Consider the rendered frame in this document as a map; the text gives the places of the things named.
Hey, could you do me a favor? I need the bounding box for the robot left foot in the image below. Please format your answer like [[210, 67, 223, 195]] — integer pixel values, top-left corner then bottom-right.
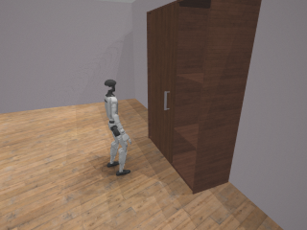
[[106, 161, 119, 168]]

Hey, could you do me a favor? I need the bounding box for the robot right forearm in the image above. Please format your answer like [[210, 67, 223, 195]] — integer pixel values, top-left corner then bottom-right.
[[113, 114, 126, 135]]

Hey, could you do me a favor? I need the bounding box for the right robot upper arm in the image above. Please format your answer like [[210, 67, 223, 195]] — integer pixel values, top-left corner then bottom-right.
[[110, 97, 118, 120]]

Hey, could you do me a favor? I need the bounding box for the robot right hand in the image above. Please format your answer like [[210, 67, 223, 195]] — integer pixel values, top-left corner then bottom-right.
[[122, 133, 131, 147]]

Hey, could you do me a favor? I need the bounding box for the handle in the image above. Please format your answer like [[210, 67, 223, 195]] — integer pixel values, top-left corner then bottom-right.
[[164, 91, 170, 110], [148, 81, 151, 97]]

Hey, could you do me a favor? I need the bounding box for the humanoid robot torso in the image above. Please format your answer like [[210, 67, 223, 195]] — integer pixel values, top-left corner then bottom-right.
[[105, 95, 118, 131]]

